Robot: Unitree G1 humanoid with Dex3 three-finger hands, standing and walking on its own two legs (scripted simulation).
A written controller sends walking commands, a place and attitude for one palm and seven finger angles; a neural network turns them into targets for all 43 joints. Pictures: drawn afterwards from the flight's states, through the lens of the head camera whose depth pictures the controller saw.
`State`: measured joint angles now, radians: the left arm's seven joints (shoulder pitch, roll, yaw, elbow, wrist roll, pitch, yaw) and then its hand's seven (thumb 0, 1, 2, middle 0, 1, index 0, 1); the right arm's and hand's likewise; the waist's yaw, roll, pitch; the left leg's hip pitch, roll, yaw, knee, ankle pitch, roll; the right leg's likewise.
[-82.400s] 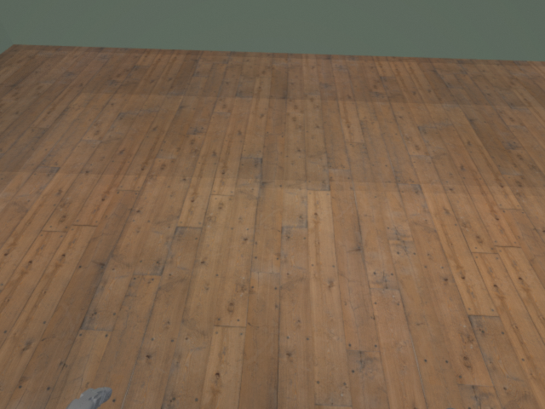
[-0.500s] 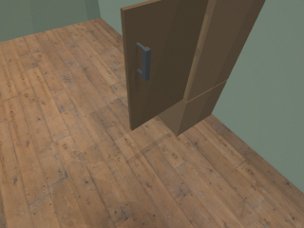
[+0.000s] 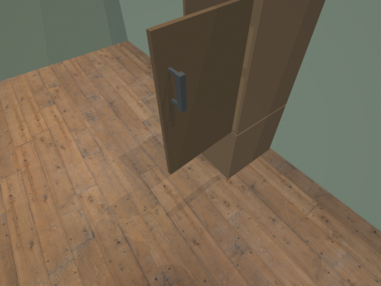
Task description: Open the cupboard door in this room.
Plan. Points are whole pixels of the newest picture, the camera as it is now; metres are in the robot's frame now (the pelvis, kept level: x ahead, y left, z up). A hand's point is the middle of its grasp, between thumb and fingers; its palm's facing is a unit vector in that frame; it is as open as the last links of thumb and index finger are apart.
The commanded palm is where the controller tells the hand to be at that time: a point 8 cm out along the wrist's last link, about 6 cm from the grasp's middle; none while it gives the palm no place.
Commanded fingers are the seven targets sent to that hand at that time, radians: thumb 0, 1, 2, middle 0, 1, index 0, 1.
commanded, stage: let the arm hang, fingers relaxed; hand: left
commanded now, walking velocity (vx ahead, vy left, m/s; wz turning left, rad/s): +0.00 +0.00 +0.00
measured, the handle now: (177, 90) +0.61 +0.07 +0.08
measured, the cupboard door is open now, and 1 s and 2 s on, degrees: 93 93 93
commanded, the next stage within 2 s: look to check the result in 0.20 s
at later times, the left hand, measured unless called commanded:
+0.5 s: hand out of the picture +0.08 +0.22 -0.16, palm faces +0.01 -0.95 -0.31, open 7.4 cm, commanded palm none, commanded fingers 0.00 0.90 0.90 -0.20 -0.30 -0.20 -0.30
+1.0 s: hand out of the picture +0.14 +0.21 -0.15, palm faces -0.02 -0.95 -0.32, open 7.4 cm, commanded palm none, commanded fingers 0.00 0.90 0.90 -0.20 -0.30 -0.20 -0.30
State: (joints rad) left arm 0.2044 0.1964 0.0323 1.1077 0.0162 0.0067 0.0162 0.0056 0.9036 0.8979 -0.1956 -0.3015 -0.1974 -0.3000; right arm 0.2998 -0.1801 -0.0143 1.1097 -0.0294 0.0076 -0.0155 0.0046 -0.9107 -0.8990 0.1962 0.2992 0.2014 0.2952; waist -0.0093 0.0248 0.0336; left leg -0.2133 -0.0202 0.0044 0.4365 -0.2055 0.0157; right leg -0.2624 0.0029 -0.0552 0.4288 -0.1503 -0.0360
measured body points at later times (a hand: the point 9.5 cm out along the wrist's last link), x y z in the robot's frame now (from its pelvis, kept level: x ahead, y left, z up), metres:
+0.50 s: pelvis +0.03 -0.01 +0.01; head +0.05 -0.02 +0.45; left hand +0.08 +0.27 -0.13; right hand +0.08 -0.27 -0.15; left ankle +0.02 +0.11 -0.74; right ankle +0.05 -0.10 -0.74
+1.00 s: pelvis +0.05 -0.02 +0.01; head +0.07 -0.03 +0.46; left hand +0.14 +0.26 -0.13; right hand +0.11 -0.30 -0.14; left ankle +0.02 +0.11 -0.74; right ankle +0.05 -0.10 -0.74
